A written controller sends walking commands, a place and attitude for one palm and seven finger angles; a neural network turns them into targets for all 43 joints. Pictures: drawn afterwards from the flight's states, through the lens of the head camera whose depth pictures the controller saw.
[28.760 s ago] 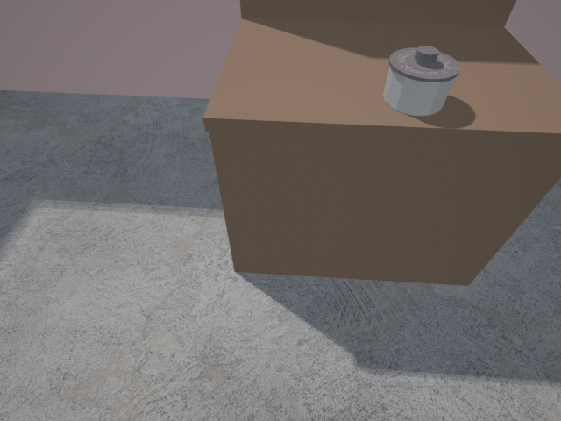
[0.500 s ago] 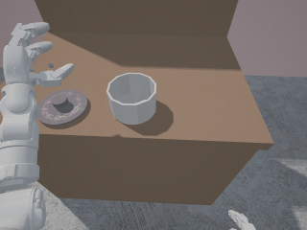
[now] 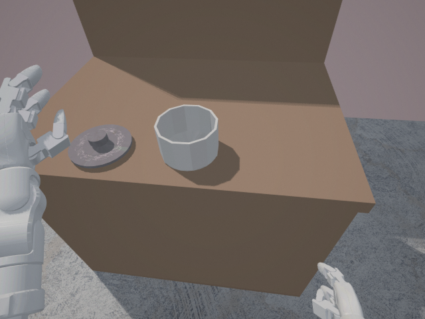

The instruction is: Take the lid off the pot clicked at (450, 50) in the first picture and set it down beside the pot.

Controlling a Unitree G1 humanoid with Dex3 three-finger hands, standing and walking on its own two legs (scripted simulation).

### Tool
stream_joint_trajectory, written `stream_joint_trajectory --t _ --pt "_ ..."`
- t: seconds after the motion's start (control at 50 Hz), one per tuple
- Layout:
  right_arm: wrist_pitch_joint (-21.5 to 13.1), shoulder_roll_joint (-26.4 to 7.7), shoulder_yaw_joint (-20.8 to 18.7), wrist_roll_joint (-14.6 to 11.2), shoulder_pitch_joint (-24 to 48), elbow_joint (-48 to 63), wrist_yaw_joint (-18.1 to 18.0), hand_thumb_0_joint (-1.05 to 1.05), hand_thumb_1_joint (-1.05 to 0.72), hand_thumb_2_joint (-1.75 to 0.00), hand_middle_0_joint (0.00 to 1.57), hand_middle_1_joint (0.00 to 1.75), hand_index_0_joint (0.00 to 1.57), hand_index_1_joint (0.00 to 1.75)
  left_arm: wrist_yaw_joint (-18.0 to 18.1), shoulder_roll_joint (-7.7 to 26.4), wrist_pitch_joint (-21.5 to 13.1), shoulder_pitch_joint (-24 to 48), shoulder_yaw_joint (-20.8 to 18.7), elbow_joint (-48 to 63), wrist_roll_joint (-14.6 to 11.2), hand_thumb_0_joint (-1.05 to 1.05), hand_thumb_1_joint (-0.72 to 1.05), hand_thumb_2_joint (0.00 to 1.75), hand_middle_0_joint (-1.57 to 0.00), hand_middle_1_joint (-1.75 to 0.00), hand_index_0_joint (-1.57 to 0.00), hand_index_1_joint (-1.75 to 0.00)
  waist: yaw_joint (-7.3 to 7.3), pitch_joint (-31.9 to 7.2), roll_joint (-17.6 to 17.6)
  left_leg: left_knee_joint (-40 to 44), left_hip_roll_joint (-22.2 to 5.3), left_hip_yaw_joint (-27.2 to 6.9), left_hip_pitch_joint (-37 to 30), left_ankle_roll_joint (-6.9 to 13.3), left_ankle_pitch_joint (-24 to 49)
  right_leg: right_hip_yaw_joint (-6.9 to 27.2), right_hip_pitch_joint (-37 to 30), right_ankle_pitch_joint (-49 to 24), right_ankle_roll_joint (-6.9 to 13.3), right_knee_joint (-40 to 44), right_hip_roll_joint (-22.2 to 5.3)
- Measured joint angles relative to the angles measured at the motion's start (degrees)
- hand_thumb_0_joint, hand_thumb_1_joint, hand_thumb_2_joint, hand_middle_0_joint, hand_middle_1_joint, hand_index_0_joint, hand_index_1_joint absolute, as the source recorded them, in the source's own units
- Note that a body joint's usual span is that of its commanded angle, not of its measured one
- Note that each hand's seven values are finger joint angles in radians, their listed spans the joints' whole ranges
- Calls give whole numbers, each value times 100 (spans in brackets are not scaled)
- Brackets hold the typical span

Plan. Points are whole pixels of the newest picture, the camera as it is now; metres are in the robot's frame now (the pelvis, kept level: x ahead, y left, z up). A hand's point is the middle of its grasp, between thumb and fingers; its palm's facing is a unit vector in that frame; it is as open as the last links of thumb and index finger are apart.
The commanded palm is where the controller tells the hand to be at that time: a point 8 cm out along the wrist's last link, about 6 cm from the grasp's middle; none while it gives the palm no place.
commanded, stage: draw the hand back to the body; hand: left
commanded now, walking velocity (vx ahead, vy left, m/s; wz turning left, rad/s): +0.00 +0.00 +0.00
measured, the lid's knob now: (97, 138) +0.52 +0.37 +0.03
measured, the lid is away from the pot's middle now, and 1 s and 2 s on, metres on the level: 0.25 0.25 0.25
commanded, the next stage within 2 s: step back with the hand held close in 0.90 s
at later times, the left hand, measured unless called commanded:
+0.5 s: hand (25, 188) +0.22 +0.27 +0.22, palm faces +0.44 -0.85 -0.28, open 7.5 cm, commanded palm +0.15 +0.31 +0.22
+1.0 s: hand out of the picture +0.17 +0.29 +0.21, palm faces +0.45 -0.83 -0.35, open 7.5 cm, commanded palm +0.11 +0.33 +0.21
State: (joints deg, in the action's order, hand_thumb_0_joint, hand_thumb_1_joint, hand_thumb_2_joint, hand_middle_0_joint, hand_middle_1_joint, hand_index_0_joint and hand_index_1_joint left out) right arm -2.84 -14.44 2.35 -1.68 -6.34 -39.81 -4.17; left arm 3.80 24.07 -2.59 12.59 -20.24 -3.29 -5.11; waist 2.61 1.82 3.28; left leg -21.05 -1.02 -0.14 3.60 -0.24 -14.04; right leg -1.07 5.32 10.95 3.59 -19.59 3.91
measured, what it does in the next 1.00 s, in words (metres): shifts its weight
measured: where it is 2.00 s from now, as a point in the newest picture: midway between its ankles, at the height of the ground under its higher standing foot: outside the picture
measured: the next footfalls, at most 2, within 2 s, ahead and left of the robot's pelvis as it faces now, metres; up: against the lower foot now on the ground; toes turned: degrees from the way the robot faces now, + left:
right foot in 1.92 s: -0.14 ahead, -0.08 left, +0.00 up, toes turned +0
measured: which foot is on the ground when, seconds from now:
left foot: down 0.00-1.00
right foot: down 0.00-1.00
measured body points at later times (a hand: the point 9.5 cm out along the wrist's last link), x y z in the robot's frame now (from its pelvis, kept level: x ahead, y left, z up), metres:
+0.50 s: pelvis -0.02 +0.02 +0.00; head -0.05 +0.00 +0.45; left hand +0.19 +0.31 +0.23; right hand +0.17 -0.20 -0.09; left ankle -0.03 +0.13 -0.75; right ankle +0.00 -0.08 -0.75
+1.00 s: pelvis -0.01 +0.05 +0.00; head -0.04 +0.04 +0.45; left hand +0.14 +0.33 +0.23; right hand +0.19 -0.15 -0.08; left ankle -0.03 +0.13 -0.75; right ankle +0.00 -0.08 -0.75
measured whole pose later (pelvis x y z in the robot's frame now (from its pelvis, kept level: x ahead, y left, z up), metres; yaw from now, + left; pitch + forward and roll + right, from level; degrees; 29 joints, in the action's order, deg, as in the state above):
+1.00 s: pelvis -0.01 +0.05 +0.00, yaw +0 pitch -7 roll -1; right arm -8.4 -12.0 2.7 1.2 -8.4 -39.6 -2.5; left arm 4.0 20.2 -6.1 -21.9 -19.5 32.2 -3.9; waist 5.1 3.0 2.6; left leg -22.2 2.4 0.6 1.1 3.2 -14.0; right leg -0.3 2.2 10.4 -0.1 -19.7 0.5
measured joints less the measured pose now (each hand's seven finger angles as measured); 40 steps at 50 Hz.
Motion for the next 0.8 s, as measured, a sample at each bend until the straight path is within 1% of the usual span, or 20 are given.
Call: stream_joint_trajectory --t 0.06,0.12,0.2,0.26,0.34,0.6,0.72,0.8 --pt "-47 39 18 5 -18 2 8 1 -90 -90 20 30 20 30 16 -80 22 -191 1 200 -25 1 71 85 -23 -40 -23 -40 35 43 21 16 -5 -2 -56 -6 33 -3 -68 -47 3 41 4" --pt "-101 46 30 31 -36 -30 7 1 -90 -90 20 30 20 30 18 -193 -30 -434 62 456 -50 1 77 87 -22 -37 -22 -37 51 84 64 30 7 -3 -98 4 67 -4 -122 -91 -10 77 -9" --pt "-138 90 28 65 -48 -105 -1 1 -90 -90 20 30 20 30 12 -194 -79 -769 -3 738 -64 1 83 88 -21 -33 -21 -33 38 118 69 53 20 18 -139 19 108 15 -160 -140 -26 105 -22" --pt "-198 90 5 84 -124 -129 -2 1 -90 -90 20 30 20 30 31 -236 -139 -1017 -21 1003 -65 2 85 89 -21 -32 -21 -32 55 121 79 79 42 30 -180 35 135 27 -200 -168 -48 129 -43" --pt "-256 78 -14 101 -179 -178 6 1 -90 -90 20 30 20 30 14 -316 -234 -1373 55 1335 -73 2 87 89 -21 -31 -21 -31 57 121 80 89 78 31 -219 73 157 29 -252 -194 -88 158 -80" --pt "-461 124 -58 202 -204 -148 70 1 -90 -90 20 30 20 30 -28 -364 -418 -2583 63 2452 -11 2 88 90 -21 -30 -20 -30 95 119 -3 27 179 81 -286 194 124 79 -344 -201 -214 157 -180" --pt "-540 138 -56 246 -230 -45 132 1 -90 -90 20 30 20 30 -22 -428 -408 -3167 110 3105 46 2 88 90 -21 -30 -20 -30 157 106 -15 -30 236 97 -293 254 74 94 -359 -162 -277 114 -237" --pt "-530 180 -40 256 -235 -12 147 1 -90 -90 20 30 20 30 -40 -346 -418 -3478 71 3384 71 2 88 90 -21 -30 -21 -30 195 79 -34 -68 273 89 -294 289 40 86 -366 -118 -312 74 -274"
